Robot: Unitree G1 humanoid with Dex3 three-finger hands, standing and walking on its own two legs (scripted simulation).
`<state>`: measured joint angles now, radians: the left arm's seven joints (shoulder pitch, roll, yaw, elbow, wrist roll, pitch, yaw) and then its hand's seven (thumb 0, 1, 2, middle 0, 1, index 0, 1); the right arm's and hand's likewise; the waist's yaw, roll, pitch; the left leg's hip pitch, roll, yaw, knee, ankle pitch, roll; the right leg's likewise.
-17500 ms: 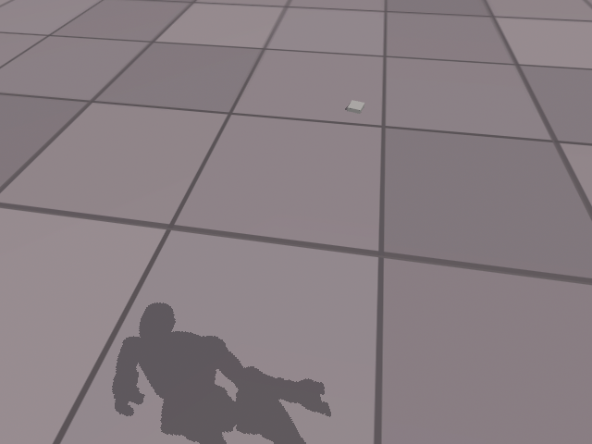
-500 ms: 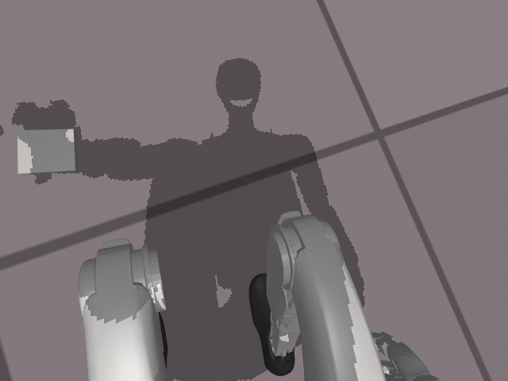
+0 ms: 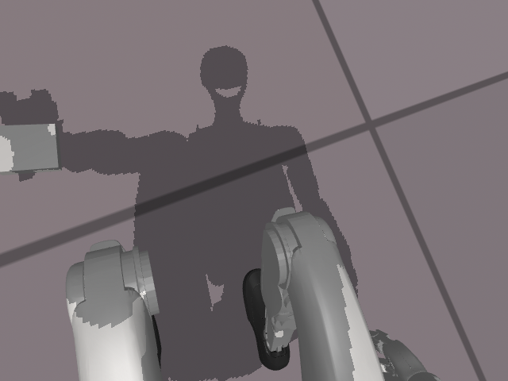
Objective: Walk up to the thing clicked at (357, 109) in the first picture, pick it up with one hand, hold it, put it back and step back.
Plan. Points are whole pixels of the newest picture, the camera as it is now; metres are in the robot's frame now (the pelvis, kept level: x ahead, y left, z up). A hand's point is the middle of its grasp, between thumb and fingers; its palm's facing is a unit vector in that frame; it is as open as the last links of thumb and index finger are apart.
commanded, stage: rise first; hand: left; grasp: from above
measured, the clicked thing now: (29, 149) +0.50 +0.32 -0.30
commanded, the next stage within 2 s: approach in 1.28 s
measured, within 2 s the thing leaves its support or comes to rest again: neither
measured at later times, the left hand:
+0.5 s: hand out of the picture +0.44 +0.36 -0.18, palm faces -0.46 -0.08 -0.88, open 14.0 cm
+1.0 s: hand out of the picture +0.45 +0.35 -0.19, palm faces -0.47 -0.07 -0.88, open 14.0 cm
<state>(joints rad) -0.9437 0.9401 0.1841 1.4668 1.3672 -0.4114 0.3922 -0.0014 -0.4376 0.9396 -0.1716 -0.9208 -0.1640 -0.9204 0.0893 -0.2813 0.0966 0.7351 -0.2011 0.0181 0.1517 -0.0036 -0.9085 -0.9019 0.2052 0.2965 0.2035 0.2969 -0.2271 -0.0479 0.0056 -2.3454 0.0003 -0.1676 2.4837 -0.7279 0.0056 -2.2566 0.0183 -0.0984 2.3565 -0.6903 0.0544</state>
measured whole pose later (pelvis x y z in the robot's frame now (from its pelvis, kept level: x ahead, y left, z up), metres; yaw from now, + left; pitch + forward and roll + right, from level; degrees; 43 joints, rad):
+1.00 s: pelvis +0.00 +0.00 +0.00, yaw -1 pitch +32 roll -12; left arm -1.01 0.98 0.14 1.55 1.37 -0.35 0.42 0.00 -0.51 1.00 -0.11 -1.00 -0.11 -1.00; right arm 0.13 -0.28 0.16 0.70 -0.19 -0.03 0.15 0.00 -0.91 -0.90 0.21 0.30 0.20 0.30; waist -0.30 -0.06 0.03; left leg -2.36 0.00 -0.18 2.49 -0.71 0.01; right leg -2.26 0.02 -0.11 2.35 -0.67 0.06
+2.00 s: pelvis -0.01 +0.00 +0.01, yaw -1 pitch +34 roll -11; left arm -1.09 0.93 0.10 1.55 1.31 -0.18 0.37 0.00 -0.46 0.95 -0.15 -0.99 -0.15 -0.98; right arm 0.20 -0.30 0.22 0.64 -0.14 -0.02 0.13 0.00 -0.90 -0.89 0.21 0.30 0.20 0.30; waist -0.38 -0.02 0.04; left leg -2.35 0.01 -0.17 2.45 -0.70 0.01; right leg -2.27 0.03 -0.10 2.31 -0.64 0.06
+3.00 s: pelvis -0.01 +0.01 -0.01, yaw -4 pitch +30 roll -15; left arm -1.11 1.10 0.11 1.68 1.36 -0.27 0.48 0.00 -0.46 0.95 -0.16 -0.91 -0.15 -0.92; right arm 0.15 -0.34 0.31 0.58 -0.22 -0.12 0.15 0.00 -0.90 -0.90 0.21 0.30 0.20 0.30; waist -0.41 -0.13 0.16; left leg -2.37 0.01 -0.23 2.54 -0.73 0.01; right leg -2.26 0.05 -0.15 2.35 -0.65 0.06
